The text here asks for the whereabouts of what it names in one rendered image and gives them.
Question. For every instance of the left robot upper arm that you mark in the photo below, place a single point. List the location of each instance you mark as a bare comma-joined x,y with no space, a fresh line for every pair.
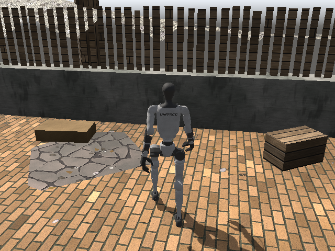
150,119

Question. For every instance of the right robot upper arm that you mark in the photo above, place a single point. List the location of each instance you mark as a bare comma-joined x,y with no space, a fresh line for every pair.
186,118

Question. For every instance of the robot left hand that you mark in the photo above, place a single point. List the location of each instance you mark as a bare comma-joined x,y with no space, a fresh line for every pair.
143,163

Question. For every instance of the robot right hand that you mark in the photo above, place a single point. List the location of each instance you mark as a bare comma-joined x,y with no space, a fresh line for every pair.
187,144

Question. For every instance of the left robot shin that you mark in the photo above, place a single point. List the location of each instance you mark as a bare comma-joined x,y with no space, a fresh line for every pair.
154,177

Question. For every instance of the robot head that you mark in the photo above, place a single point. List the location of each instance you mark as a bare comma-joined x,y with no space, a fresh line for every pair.
168,90

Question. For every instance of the robot right forearm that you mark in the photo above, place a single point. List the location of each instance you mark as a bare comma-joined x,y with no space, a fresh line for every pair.
190,137

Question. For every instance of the robot left forearm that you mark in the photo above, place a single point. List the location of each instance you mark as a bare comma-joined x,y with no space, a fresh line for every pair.
146,144

